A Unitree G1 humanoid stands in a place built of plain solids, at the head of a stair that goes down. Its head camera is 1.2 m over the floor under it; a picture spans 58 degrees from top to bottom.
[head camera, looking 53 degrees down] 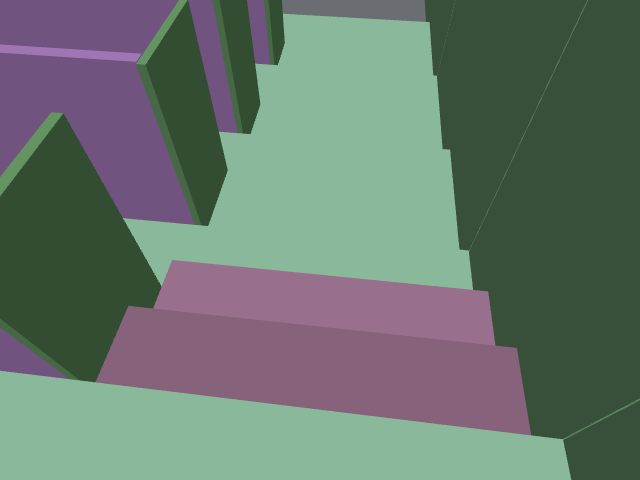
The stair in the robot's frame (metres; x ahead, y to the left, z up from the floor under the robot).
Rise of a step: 0.19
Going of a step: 0.33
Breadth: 1.37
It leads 7 degrees to the right of straight ahead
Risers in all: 4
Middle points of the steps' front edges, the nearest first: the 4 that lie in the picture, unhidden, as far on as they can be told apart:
0.34 0.05 0.00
0.67 0.01 -0.18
1.00 -0.03 -0.37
1.34 -0.07 -0.55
